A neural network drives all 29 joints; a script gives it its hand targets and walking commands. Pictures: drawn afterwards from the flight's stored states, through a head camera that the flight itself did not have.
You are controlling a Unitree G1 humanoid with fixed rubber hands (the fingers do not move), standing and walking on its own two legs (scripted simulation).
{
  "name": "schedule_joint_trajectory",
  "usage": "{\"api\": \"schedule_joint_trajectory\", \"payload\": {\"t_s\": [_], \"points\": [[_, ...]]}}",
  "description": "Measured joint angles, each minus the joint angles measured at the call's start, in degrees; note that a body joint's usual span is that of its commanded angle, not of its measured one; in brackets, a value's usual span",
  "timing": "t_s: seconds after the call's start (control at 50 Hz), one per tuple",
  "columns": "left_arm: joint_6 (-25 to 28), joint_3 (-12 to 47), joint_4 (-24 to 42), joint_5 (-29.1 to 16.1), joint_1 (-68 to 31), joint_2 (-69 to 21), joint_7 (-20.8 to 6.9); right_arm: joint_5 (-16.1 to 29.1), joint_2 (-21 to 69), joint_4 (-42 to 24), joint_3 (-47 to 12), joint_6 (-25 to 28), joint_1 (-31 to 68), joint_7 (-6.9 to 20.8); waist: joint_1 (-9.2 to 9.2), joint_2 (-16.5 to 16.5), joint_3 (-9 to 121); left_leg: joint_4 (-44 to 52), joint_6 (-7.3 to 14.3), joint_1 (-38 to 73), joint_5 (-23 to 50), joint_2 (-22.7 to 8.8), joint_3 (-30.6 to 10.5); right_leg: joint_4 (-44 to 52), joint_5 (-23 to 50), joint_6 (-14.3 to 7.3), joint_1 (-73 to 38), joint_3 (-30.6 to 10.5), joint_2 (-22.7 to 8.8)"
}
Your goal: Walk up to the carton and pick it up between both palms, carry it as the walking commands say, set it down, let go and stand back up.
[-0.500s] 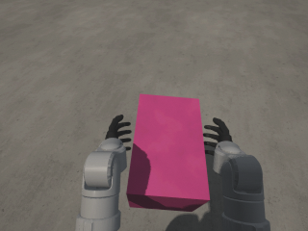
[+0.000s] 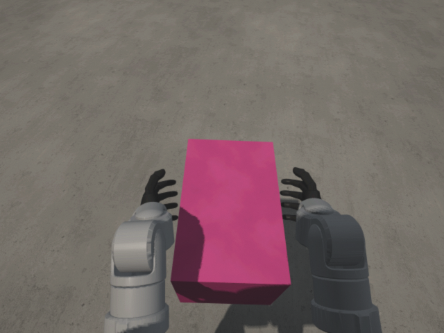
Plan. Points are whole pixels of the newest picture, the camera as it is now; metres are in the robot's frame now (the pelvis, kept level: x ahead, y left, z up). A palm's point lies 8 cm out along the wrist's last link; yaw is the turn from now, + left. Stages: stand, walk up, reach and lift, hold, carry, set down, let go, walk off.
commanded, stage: carry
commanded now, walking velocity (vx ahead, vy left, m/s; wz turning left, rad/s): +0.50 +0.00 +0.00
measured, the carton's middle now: (228, 219) +0.34 +0.01 +0.01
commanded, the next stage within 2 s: none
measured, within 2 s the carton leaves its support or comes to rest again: neither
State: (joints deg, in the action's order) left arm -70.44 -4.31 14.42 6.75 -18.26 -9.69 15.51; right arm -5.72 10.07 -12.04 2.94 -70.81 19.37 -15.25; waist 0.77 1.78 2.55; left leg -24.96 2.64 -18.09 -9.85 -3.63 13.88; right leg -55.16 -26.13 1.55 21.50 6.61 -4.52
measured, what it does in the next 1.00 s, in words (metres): walks ahead: right foot, then left foot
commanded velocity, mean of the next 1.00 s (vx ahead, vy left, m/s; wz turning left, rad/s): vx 0.50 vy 0.00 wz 0.00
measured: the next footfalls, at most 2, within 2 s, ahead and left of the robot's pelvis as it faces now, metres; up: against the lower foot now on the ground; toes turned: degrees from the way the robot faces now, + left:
right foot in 0.28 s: +0.31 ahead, -0.13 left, +0.00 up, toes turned -9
left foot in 0.66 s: +0.49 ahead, +0.12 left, +0.00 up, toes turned +15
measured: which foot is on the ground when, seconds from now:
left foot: down 0.00-0.30, up 0.32-0.64, down 0.66-1.00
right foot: up 0.00-0.26, down 0.28-0.66, up 0.68-1.00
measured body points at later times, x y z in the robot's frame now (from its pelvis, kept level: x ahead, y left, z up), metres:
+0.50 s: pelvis +0.27 -0.04 +0.01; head +0.30 -0.04 +0.46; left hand +0.56 +0.12 +0.09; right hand +0.58 -0.14 +0.08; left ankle +0.28 +0.10 -0.69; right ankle +0.27 -0.12 -0.74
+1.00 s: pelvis +0.54 -0.02 +0.00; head +0.55 -0.02 +0.45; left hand +0.84 +0.11 +0.10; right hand +0.84 -0.16 +0.09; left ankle +0.45 +0.11 -0.74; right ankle +0.64 -0.13 -0.73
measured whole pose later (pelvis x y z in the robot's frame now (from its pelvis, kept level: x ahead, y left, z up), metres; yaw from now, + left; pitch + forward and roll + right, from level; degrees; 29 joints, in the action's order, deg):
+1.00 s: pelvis +0.54 -0.02 +0.00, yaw +1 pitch +3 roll +0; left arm -69.9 -1.6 18.5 5.7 -16.7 -9.3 15.4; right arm -4.2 8.8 -19.3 1.9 -70.7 15.0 -14.7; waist 1.2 0.0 2.3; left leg -23.1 -3.2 -5.8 -19.1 -6.5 12.7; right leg -28.1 -10.3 0.7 25.7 11.2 -4.3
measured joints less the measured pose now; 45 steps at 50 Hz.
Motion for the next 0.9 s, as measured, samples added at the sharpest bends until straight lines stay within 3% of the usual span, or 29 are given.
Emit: {"api": "schedule_joint_trajectory", "payload": {"t_s": [0.12, 0.24, 0.3, 0.34, 0.4, 0.5, 0.62, 0.66, 0.68, 0.72, 0.76, 0.8, 0.9], "points": [[0.47, 2.54, 2.14, -1.38, 1.24, 0.35, -0.03, 0.63, -0.71, -3.09, 0.70, 1.14, -2.34, 0.33, -0.15, -1.87, -2.07, 4.81, -1.58, 6.52, -1.98, -1.20, -0.74, 13.48, 9.21, -0.28, 7.63, 0.69, -0.28], [0.60, 2.98, 4.82, -1.55, 1.42, 0.39, 0.05, 1.00, -1.06, -6.92, -0.37, 1.06, -3.69, 0.60, -0.50, -2.50, -1.52, 3.41, -4.49, 12.97, -8.72, -2.06, -1.60, 25.19, 15.17, -0.73, 6.14, 3.80, 0.48], [0.49, 3.04, 3.82, -1.44, 0.01, -0.02, -0.34, 0.26, -1.04, -7.24, 0.38, 0.75, -3.36, 0.39, -0.62, -3.13, -0.52, -7.87, -5.86, 12.17, -15.20, -4.05, -3.32, 27.21, 20.36, -3.72, 2.33, 6.30, 1.07], [0.75, 3.62, 0.82, -1.27, -0.90, -0.32, -0.56, -0.12, -0.98, -5.55, 2.14, 0.76, -3.18, 0.33, -0.84, -3.65, -0.53, -23.48, -5.06, 5.58, -17.94, -3.20, -7.77, 23.52, 16.78, -5.35, 1.72, 7.25, 0.99], [0.07, 3.92, -0.90, -1.24, -0.17, -0.10, -0.27, 0.57, -1.04, -3.68, 2.62, -0.08, -3.44, 0.27, -0.83, -3.33, -1.17, -35.98, -4.32, -4.01, -15.35, -1.17, -9.43, 26.53, 14.61, -4.34, -2.11, 7.86, 0.59], [0.86, 2.65, 1.10, -1.72, 1.05, 0.26, -0.30, 1.06, -1.04, -4.03, 0.80, 0.74, -3.52, 0.27, -1.70, -1.30, -2.69, -21.94, -4.84, -10.37, -9.17, -0.73, -7.86, 33.72, 14.23, -3.98, -8.77, 7.53, 0.14], [1.80, 3.23, 4.21, -2.67, 1.42, 0.36, -0.48, 0.47, -0.82, -6.39, 0.93, 1.50, -2.70, -0.18, -1.53, -0.33, -2.54, -1.63, -4.75, -7.39, 3.40, 0.15, -4.28, 35.66, 9.83, -1.40, -15.66, 6.89, -0.48], [1.30, 3.31, 5.04, -2.29, 1.50, 0.42, -0.34, 0.55, -0.70, -6.44, 0.87, 1.25, -2.28, -0.07, -1.17, -1.01, -1.30, 3.66, -3.34, -3.23, 4.23, 0.19, -2.16, 30.93, 5.46, -0.25, -16.29, 6.38, -0.57], [1.22, 2.79, 4.87, -1.80, 1.30, 0.41, -0.33, 0.58, -0.62, -5.55, 0.55, 1.54, -1.97, 0.10, -0.91, -0.44, -0.55, 2.74, -1.51, -2.88, 6.68, 0.33, -1.46, 25.74, 2.96, 0.12, -14.83, 5.86, -1.58], [1.08, 1.28, 3.33, -0.86, 1.28, 0.38, -0.31, 0.71, -0.46, -3.16, -0.38, 1.34, -1.45, 0.34, -0.48, 0.67, 0.28, -0.93, -0.02, -2.71, 3.24, 0.29, -0.20, 11.91, 0.43, 0.32, -8.75, 2.36, -1.81], [0.45, 0.88, 2.03, -0.97, 1.57, 0.44, -0.13, 0.57, -0.48, -1.65, -0.71, 0.54, -1.54, 0.25, -0.43, 0.20, 0.48, -0.50, -0.42, -0.83, 0.14, -0.54, 0.15, 2.89, -0.35, -0.02, -2.44, 0.35, -0.22], [-0.15, 1.71, 1.64, -1.49, 1.70, 0.48, -0.12, 0.47, -0.68, -1.63, -0.22, 0.34, -2.27, 0.07, -0.22, -0.67, -0.14, 1.77, -1.66, 1.81, -0.14, -1.31, 0.01, 3.31, 2.27, -0.25, 1.47, 0.49, 0.52], [0.55, 3.08, 2.67, -1.17, 1.83, 0.50, -0.14, 1.36, -1.10, -4.51, -0.02, 0.85, -3.85, 0.38, 0.63, -2.16, -1.10, 5.13, -2.85, 7.54, -2.52, -2.24, -0.42, 16.42, 9.17, -0.22, 6.29, 1.31, 0.59]]}}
